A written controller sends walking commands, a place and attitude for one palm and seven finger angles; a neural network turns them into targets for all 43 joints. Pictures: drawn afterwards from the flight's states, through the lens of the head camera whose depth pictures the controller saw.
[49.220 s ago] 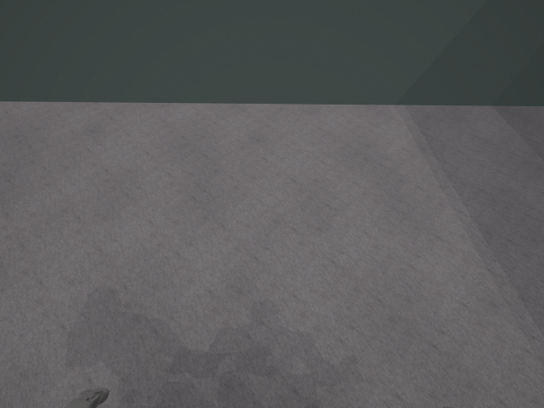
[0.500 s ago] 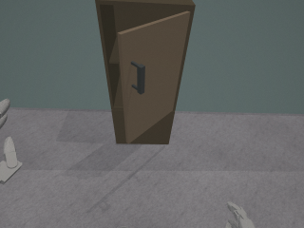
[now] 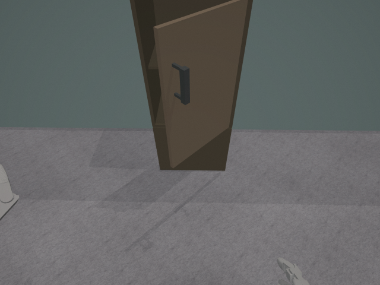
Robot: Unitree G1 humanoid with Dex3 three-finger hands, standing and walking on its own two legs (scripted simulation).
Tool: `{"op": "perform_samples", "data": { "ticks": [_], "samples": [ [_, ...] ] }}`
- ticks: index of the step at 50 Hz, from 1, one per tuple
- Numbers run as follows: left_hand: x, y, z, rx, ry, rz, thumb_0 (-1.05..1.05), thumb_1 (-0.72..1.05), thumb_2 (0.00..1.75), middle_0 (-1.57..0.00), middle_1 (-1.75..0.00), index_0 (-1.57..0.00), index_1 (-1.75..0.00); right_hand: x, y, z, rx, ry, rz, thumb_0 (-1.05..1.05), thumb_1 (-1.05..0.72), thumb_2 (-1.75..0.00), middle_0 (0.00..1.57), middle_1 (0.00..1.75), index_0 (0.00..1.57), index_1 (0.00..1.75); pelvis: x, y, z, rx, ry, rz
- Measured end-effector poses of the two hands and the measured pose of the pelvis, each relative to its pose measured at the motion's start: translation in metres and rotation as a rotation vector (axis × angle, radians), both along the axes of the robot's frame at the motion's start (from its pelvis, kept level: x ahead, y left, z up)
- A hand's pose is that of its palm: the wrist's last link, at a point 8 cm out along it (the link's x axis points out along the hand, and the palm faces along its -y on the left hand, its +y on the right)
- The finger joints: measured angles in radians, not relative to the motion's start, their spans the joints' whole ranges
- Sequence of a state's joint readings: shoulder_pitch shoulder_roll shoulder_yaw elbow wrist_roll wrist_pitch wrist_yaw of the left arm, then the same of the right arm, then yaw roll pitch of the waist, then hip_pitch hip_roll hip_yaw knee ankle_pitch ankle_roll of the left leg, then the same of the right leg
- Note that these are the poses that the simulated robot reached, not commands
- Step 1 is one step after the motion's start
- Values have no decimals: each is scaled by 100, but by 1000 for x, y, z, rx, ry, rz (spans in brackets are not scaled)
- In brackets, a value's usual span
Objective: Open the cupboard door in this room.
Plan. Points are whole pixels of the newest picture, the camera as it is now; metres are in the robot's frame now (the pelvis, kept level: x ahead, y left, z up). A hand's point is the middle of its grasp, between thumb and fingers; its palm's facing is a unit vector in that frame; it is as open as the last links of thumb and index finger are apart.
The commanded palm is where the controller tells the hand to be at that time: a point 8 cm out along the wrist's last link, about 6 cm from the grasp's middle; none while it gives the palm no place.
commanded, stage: stop stepping back and stand still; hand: left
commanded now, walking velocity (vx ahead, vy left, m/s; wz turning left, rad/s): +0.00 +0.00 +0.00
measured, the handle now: (180, 83) +0.66 +0.06 +0.08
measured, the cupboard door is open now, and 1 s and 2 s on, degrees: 45 45 45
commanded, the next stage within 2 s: let the arm hang, fingers relaxed in 1.30 s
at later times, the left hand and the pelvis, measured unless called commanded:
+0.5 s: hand (25, 180) +0.23 +0.27 +0.18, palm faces +0.42 -0.77 -0.48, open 7.4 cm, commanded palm +0.17 +0.31 +0.19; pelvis +0.03 +0.01 +0.02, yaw -1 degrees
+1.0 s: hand (15, 189) +0.23 +0.29 +0.17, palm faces +0.39 -0.80 -0.46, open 7.4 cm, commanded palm +0.17 +0.33 +0.19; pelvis +0.02 +0.03 +0.02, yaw -1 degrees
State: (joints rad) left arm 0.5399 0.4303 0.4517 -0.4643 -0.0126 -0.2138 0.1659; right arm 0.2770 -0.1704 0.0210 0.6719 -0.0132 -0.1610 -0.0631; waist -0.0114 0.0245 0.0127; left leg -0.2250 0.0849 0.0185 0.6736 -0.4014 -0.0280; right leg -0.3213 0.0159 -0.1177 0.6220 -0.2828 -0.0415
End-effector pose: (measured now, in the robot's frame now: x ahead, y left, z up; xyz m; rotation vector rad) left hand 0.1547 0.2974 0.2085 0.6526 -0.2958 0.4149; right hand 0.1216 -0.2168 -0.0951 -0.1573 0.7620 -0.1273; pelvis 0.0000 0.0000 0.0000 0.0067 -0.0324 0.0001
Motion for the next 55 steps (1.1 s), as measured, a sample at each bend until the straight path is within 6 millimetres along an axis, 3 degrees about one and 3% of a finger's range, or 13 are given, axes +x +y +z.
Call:
{"op": "perform_samples", "data": {
  "ticks": [4, 9, 14, 21, 26, 34, 42, 55],
  "samples": [
    [5, -7, -11, -59, 47, 3, 1, 89, 89, -21, -30, -21, -30, 6, -10, -7, 1, 60, 6, 1, -90, -90, 21, 30, 20, 30, 0, -2, 4, 1, -7, 7],
    [10, -6, -18, -97, 96, 3, 1, 89, 89, -21, -30, -21, -30, 17, -22, 14, -44, 39, -15, 1, -90, -90, 20, 30, 20, 30, 8, -3, 14, 14, 3, 1],
    [18, -1, -14, -106, 31, -26, 1, 89, 89, -21, -30, -21, -30, 38, -30, 32, -130, -18, 2, 1, -90, -90, 20, 30, 20, 30, 17, 2, 12, -21, 9, 12],
    [32, 11, -6, -81, 27, -10, 1, 89, 89, -21, -30, -21, -30, 69, -17, 45, -110, -74, 15, 1, -90, -90, 20, 30, 20, 30, 28, 8, 16, -8, 15, -3],
    [39, 12, -13, -104, 90, -10, 1, 89, 89, -21, -30, -21, -30, 81, -1, 42, -54, -95, 20, 1, -90, -90, 20, 30, 20, 30, 32, 13, 17, -13, 19, -11],
    [37, 16, -24, -151, 139, -8, 1, 89, 89, -21, -30, -21, -30, 70, 14, 38, -40, -51, 27, 1, -90, -90, 20, 30, 20, 30, 32, 19, 19, -16, 18, -12],
    [33, 26, -16, -143, 102, 3, 1, 89, 89, -21, -30, -21, -30, 54, 14, 36, -65, -14, 22, 1, -90, -90, 20, 30, 20, 30, 27, 27, 21, -18, 17, -12],
    [27, 32, -23, -157, 129, -11, 1, 89, 89, -21, -30, -21, -30, 42, 14, 41, -86, -21, 1, 1, -90, -90, 20, 30, 20, 30, 18, 35, 22, -19, 17, -15]
  ]
}}
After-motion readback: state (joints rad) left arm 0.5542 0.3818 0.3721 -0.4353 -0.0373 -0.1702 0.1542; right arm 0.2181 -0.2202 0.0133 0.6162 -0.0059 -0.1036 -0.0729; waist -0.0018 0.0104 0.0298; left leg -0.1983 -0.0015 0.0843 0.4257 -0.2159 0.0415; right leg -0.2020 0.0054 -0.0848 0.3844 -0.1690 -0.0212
